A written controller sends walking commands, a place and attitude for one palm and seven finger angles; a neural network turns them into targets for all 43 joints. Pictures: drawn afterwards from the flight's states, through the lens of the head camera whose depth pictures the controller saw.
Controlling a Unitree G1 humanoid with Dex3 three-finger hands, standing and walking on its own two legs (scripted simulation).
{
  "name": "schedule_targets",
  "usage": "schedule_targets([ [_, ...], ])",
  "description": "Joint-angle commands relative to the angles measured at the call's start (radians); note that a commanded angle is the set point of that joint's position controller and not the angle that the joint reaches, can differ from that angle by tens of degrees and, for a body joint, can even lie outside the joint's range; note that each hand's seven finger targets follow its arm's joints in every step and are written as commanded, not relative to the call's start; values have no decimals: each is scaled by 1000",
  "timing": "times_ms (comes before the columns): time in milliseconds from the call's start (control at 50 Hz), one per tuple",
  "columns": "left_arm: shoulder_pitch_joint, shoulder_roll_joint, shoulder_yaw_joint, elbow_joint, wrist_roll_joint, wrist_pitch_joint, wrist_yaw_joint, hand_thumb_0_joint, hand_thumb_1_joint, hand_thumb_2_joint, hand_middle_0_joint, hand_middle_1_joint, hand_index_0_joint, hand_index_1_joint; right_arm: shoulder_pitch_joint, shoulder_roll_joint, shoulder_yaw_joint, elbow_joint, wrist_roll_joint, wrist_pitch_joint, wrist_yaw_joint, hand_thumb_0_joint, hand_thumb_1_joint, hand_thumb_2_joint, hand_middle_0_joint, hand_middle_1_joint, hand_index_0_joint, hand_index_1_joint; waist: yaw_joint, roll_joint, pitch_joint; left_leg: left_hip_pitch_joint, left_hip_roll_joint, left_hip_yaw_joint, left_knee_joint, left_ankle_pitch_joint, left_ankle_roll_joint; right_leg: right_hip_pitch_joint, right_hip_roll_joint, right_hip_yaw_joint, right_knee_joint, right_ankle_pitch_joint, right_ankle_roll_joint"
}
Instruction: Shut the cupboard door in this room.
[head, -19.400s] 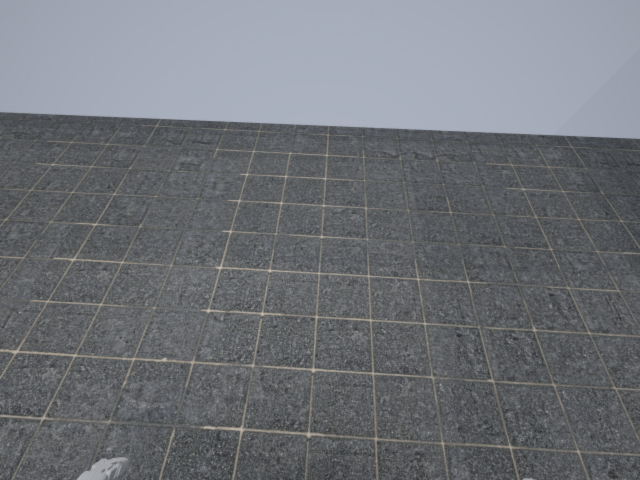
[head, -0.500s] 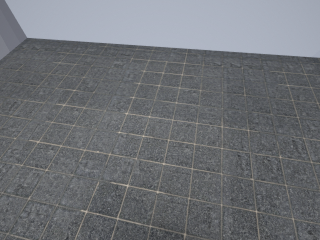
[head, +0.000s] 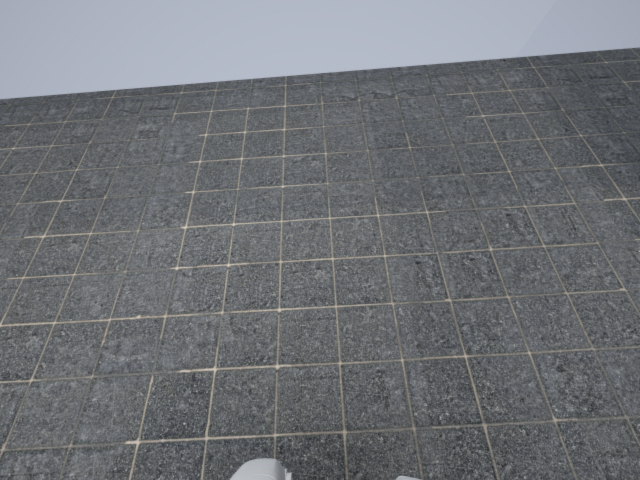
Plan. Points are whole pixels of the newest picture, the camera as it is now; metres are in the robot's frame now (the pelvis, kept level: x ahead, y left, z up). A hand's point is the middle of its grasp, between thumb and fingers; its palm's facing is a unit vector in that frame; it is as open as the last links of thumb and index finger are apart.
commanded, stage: turn or walk to find it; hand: left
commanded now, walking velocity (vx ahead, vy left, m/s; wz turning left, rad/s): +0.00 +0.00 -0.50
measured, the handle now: out of the picture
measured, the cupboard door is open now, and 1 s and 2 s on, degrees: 80 80 80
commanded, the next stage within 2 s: none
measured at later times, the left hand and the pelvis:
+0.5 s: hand out of the picture +0.12 +0.25 -0.16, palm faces -0.21 -0.96 -0.20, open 7.4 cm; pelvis -0.01 +0.06 +0.02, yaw -15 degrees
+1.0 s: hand (263, 450) +0.17 +0.11 -0.13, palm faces -0.51 -0.82 -0.27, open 7.4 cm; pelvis -0.04 +0.01 +0.01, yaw -31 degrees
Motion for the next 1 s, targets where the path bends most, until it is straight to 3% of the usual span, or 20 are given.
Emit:
schedule_targets([
  [0,21,189,42,-63,-2,-3,21,0,900,900,-200,-300,-200,-300,-50,-73,-6,-104,-7,-31,4,0,-900,-900,200,300,200,300,7,-215,-118,-169,3,-83,163,113,-5,143,-251,373,-353,366,-128],
  [80,27,198,37,-67,-1,-10,13,0,900,900,-200,-300,-200,-300,-13,-64,2,-91,-7,-29,8,0,-900,-900,200,300,200,300,0,-172,-173,-135,-26,-61,49,166,-21,196,-205,324,-343,381,-109],
  [240,12,229,45,-78,7,3,8,0,900,900,-200,-300,-200,-300,-21,-61,15,-121,4,-46,-1,0,-900,-900,200,300,200,300,9,-208,-158,-24,-55,-44,-240,112,-16,138,-202,416,-332,367,-145],
  [300,-53,221,44,-92,-2,13,7,0,900,900,-200,-300,-200,-300,104,-60,16,-90,8,-61,-9,0,-900,-900,200,300,200,300,-53,-206,-174,178,-72,-27,-501,255,-5,27,-154,409,-262,331,-86],
  [320,-62,192,36,-102,-10,17,6,0,900,900,-200,-300,-200,-300,141,-87,11,-78,8,-71,-13,0,-900,-900,200,300,200,300,-69,-130,-192,307,-35,-59,-624,312,7,-67,-94,372,-190,259,-40],
  [340,-45,132,24,-120,-19,22,-1,0,900,900,-200,-300,-200,-300,149,-173,-3,-88,-3,-82,-14,0,-900,-900,200,300,200,300,-74,128,-187,382,186,-309,-769,260,68,-231,38,257,5,21,19],
  [360,-58,117,21,-132,-11,28,-6,0,900,900,-200,-300,-200,-300,130,-240,-16,-107,-7,-72,-13,0,-900,-900,200,300,200,300,-70,281,-128,267,361,-435,-823,305,141,-283,85,129,231,-245,70],
  [380,-66,147,29,-134,-2,33,-7,0,900,900,-200,-300,-200,-300,87,-222,-8,-131,-10,-64,-10,0,-900,-900,200,300,200,300,-57,177,-90,141,378,-416,-814,271,182,-233,40,174,357,-223,73],
  [400,-44,157,42,-110,8,44,-8,0,900,900,-200,-300,-200,-300,32,-166,4,-134,-13,-71,-16,0,-900,-900,200,300,200,300,-27,205,-67,106,316,-358,-835,286,158,-243,30,190,435,-168,87],
  [440,-23,151,51,-91,9,44,-24,0,900,900,-200,-300,-200,-300,-5,-131,14,-151,-16,-74,-17,0,-900,-900,200,300,200,300,-1,102,-38,86,217,-205,-799,301,135,-234,22,153,544,-71,92],
  [540,-17,106,36,-85,2,38,-27,0,900,900,-200,-300,-200,-300,123,-102,5,-110,-7,-90,-18,0,-900,-900,200,300,200,300,-34,54,-136,310,193,-74,-720,609,140,-300,-7,115,558,5,127],
  [660,-108,78,21,-113,-4,38,-26,0,900,900,-200,-300,-200,-300,215,-110,-14,-64,-11,-87,-14,0,-900,-900,200,300,200,300,-82,78,-142,400,269,-43,-670,801,199,-273,-49,64,368,-103,128],
  [740,-140,60,12,-119,-4,32,-27,0,900,900,-200,-300,-200,-300,219,-122,-24,-42,-15,-78,-6,0,-900,-900,200,300,200,300,-96,129,-149,360,275,13,-636,805,187,-156,-39,14,186,-148,106],
  [800,-92,60,11,-109,-6,22,-23,0,900,900,-200,-300,-200,-300,181,-135,-31,-42,-16,-74,1,0,-900,-900,200,300,200,300,-72,151,-171,337,280,52,-579,794,163,-64,-19,-15,17,-97,79],
  [840,-9,89,18,-85,-4,8,-17,0,900,900,-200,-300,-200,-300,159,-132,-31,-46,-9,-71,5,0,-900,-900,200,300,200,300,-20,84,-195,247,248,120,-453,707,91,118,-12,-29,-211,131,59],
  [860,62,165,30,-64,3,-6,-8,0,900,900,-200,-300,-200,-300,169,-97,-23,-58,0,-67,11,0,-900,-900,200,300,200,300,13,-87,-228,76,202,161,-286,515,26,311,-128,112,-316,308,17],
  [880,117,276,51,-49,8,-15,9,0,900,900,-200,-300,-200,-300,116,-10,2,-111,-2,-60,15,0,-900,-900,200,300,200,300,48,-401,-199,-213,47,166,-47,-59,-30,386,-371,469,-338,643,-82],
  [900,130,276,50,-43,-13,-4,17,0,900,900,-200,-300,-200,-300,66,-36,2,-127,-1,-38,2,0,-900,-900,200,300,200,300,58,-325,-191,-212,26,18,65,-103,-20,300,-400,436,-327,727,-156],
  [920,79,247,53,-54,-12,-2,23,0,900,900,-200,-300,-200,-300,68,-37,1,-121,1,-26,-1,0,-900,-900,200,300,200,300,35,-312,-155,-218,36,-31,119,-36,-12,233,-354,393,-359,569,-161],
  [980,-51,170,33,-92,-13,-3,23,0,900,900,-200,-300,-200,-300,84,-60,-8,-78,-13,-25,5,0,-900,-900,200,300,200,300,-22,-202,-86,-234,37,-64,153,152,-27,182,-239,314,-362,445,-108],
])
